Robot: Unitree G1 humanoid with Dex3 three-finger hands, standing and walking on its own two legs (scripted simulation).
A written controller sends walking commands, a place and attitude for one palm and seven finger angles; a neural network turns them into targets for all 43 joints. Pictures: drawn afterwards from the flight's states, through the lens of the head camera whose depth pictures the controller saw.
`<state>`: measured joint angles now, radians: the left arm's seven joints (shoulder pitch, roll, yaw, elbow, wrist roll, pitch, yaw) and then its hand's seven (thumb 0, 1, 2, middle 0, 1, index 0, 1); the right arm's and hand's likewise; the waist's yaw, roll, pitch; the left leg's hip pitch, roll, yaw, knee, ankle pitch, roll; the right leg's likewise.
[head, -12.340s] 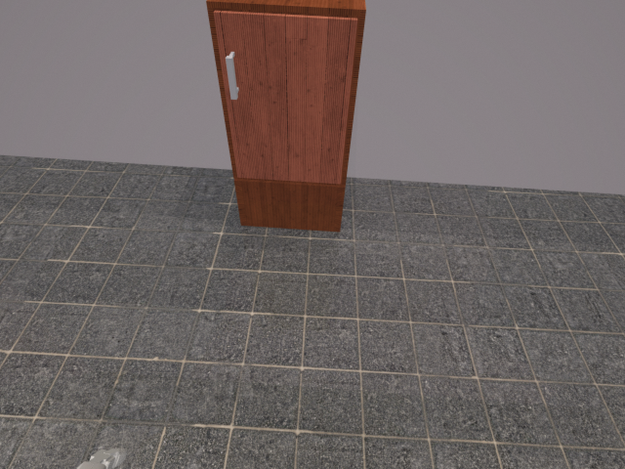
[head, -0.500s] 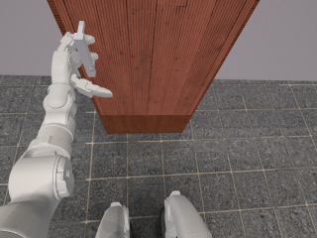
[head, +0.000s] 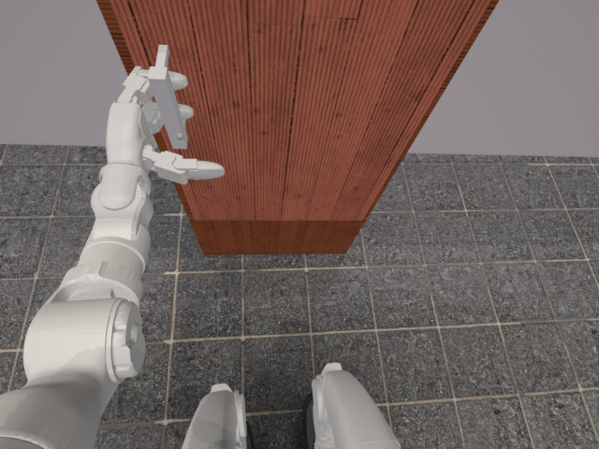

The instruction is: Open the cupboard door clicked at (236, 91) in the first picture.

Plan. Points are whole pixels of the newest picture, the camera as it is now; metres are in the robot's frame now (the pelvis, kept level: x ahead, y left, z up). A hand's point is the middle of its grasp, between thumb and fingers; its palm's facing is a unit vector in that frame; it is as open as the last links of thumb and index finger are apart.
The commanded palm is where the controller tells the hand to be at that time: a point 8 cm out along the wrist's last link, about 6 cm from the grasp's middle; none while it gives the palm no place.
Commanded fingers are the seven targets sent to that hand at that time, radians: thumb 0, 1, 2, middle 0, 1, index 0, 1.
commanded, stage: close the thumb around the handle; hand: left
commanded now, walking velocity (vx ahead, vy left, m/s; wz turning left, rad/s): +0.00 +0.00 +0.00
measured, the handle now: (172, 101) +0.56 +0.12 +0.06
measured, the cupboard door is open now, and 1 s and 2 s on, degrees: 0 10 37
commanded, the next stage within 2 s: pull the door open along its arc in 0.50 s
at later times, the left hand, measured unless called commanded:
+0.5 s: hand (190, 135) +0.51 +0.10 +0.05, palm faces -0.08 -1.00 -0.03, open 5.4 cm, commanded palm +0.49 +0.16 +0.05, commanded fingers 0.00 0.90 0.90 -0.40 -1.35 -0.40 -1.35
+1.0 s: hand (196, 177) +0.45 +0.09 +0.05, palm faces -0.07 -1.00 -0.02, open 5.6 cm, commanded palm +0.40 +0.15 +0.05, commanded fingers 0.00 0.90 0.90 -0.40 -1.35 -0.40 -1.35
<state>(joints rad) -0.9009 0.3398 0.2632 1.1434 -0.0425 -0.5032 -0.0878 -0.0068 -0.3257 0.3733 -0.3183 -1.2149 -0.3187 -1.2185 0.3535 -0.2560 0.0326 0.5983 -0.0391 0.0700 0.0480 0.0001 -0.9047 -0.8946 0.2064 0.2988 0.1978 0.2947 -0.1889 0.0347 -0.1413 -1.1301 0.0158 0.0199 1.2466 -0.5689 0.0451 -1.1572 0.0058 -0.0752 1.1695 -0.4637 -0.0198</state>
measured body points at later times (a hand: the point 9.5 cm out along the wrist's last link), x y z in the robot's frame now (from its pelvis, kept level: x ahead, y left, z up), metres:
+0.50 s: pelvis +0.00 +0.00 +0.00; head +0.15 +0.01 +0.43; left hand +0.51 +0.15 +0.05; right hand +0.02 -0.26 -0.11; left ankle +0.00 +0.09 -0.63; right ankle +0.04 -0.11 -0.63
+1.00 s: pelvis +0.01 -0.01 +0.02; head +0.13 -0.01 +0.45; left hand +0.45 +0.14 +0.05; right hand +0.06 -0.26 -0.10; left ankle +0.00 +0.09 -0.63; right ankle +0.04 -0.11 -0.63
